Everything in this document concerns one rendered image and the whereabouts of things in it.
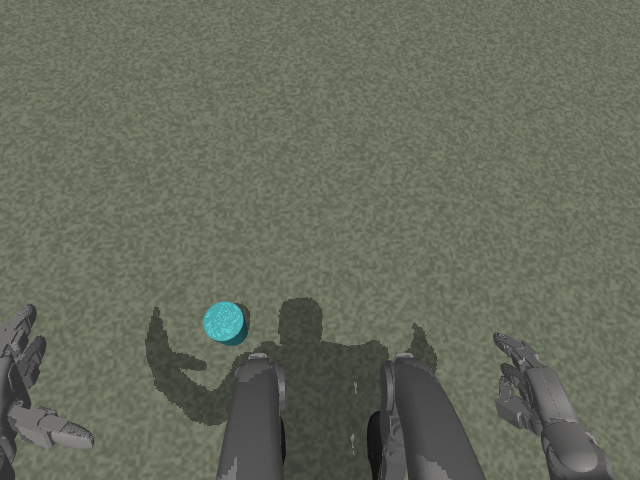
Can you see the right robot foot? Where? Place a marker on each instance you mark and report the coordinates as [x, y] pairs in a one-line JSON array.
[[374, 445]]

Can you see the right robot arm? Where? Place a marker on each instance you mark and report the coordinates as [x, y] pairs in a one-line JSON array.
[[572, 453]]

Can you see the right robot hand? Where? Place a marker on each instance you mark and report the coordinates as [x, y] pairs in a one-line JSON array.
[[545, 400]]

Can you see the left robot arm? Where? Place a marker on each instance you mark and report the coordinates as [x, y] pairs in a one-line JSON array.
[[7, 454]]

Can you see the left robot hand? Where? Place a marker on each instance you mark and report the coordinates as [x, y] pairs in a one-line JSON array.
[[40, 426]]

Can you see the cup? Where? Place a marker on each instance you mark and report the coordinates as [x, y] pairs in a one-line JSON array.
[[224, 322]]

